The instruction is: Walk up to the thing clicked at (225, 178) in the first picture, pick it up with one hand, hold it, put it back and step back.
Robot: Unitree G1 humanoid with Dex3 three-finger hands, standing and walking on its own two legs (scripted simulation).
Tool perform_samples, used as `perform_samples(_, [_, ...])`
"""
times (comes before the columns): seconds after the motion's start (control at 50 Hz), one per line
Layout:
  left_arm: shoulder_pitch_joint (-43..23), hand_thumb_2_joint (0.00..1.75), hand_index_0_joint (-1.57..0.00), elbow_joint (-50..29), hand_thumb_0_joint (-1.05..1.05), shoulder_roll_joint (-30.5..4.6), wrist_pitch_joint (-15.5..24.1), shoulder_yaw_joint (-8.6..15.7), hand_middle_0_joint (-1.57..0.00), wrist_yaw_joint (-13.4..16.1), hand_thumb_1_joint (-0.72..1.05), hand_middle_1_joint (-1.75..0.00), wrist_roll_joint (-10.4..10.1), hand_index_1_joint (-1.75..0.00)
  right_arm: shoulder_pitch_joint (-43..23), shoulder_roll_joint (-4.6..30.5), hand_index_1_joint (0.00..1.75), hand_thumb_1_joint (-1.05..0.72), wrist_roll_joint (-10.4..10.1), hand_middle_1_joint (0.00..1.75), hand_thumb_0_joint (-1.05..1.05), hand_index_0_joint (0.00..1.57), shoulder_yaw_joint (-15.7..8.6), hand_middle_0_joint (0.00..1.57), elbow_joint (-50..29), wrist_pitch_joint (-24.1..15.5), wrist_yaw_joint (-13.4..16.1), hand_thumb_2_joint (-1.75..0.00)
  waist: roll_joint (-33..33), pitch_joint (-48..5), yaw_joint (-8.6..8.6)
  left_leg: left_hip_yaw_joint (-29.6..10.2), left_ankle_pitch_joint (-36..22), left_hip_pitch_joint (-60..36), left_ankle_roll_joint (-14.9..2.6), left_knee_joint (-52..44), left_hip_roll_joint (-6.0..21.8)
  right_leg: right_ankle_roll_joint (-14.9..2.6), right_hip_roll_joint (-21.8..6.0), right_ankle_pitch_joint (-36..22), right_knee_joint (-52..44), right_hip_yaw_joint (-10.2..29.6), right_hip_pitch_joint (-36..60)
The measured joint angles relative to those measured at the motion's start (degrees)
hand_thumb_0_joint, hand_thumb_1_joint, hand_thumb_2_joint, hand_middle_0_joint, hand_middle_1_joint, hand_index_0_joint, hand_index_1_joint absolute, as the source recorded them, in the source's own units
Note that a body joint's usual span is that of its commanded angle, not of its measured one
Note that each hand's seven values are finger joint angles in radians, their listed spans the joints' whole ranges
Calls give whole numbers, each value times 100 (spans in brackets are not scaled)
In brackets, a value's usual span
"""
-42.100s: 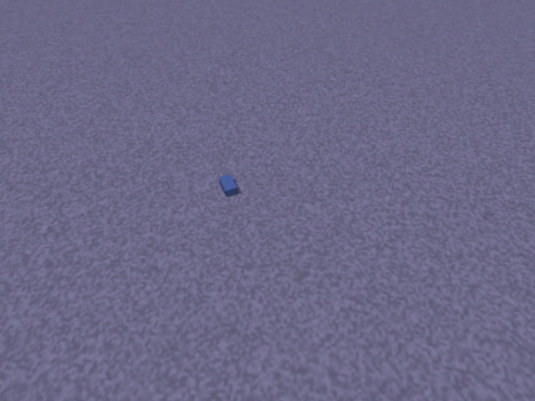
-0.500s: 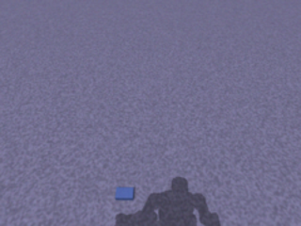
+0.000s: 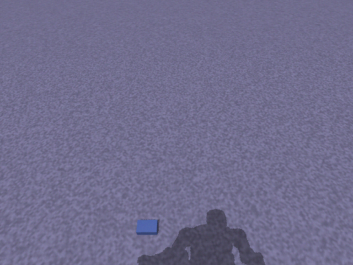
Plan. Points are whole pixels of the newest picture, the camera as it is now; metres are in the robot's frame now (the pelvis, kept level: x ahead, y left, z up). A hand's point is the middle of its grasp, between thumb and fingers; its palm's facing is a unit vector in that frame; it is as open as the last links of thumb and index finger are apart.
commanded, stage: stand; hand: left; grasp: from above
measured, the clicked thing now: (147, 227) +0.47 +0.21 -0.76
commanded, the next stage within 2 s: step back in 1.44 s
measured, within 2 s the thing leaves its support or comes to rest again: neither
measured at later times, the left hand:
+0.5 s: hand out of the picture +0.09 +0.23 -0.16, palm faces +0.00 -0.94 -0.33, open 7.3 cm
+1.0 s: hand out of the picture +0.10 +0.23 -0.15, palm faces -0.01 -0.94 -0.34, open 7.3 cm
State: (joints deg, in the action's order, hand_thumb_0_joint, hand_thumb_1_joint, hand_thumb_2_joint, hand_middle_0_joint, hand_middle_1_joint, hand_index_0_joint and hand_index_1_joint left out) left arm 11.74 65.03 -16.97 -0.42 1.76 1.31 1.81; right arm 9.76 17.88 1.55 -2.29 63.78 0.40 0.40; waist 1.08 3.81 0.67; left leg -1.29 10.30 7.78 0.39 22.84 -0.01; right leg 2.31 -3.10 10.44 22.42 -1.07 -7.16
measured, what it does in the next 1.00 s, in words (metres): stands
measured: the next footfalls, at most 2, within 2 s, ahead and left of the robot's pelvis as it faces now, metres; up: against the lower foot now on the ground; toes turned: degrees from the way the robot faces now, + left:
none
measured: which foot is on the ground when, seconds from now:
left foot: down 0.00-1.00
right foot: down 0.00-1.00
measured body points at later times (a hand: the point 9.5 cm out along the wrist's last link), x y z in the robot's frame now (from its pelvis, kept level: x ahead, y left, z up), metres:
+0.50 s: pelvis +0.02 -0.01 +0.00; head +0.02 -0.02 +0.45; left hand +0.09 +0.28 -0.13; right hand +0.08 -0.30 -0.14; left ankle +0.03 +0.12 -0.74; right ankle +0.02 -0.14 -0.74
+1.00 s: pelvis +0.02 -0.02 +0.00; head +0.03 -0.02 +0.45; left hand +0.10 +0.28 -0.13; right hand +0.09 -0.31 -0.14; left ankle +0.03 +0.12 -0.74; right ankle +0.02 -0.14 -0.74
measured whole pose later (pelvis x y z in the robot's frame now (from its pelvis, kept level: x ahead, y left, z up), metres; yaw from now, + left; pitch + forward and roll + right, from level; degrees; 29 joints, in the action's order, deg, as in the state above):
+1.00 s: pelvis +0.02 -0.02 +0.00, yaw -1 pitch -3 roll +0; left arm 6.7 65.2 -18.5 -0.1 1.6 0.4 0.9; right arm 6.7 19.1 1.2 -0.8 65.5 -0.3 0.3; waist 0.6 3.7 0.1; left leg -0.8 10.3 5.3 1.9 18.9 1.7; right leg 1.0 -1.5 10.8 19.8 -0.7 -5.7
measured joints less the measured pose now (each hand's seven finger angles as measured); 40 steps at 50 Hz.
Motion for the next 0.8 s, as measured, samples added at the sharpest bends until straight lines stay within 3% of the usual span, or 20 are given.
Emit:
perform_samples(0.44, [-445, 89, -20, 4, 0, 22, 23, -12, -20, -47, 91, -30, -79, -30, -154, 18, 30, -90, -34, 30, 0, 20, 166, 20, 118, -64, 26, -90, -14, 19, -66, 34, 36, -172, 86, -233, 94, -78, 91, 67, -131, 26, 99])
perform_samples(0.8, [-559, 89, -20, -3, 0, -83, 39, -8, -20, -73, 91, -30, -77, -30, -315, 82, 30, -90, -33, 30, 0, 20, 144, 20, 138, -74, 4, -90, -37, -24, -66, 41, 7, -239, 130, -357, 149, -117, 145, 31, -253, 28, 157])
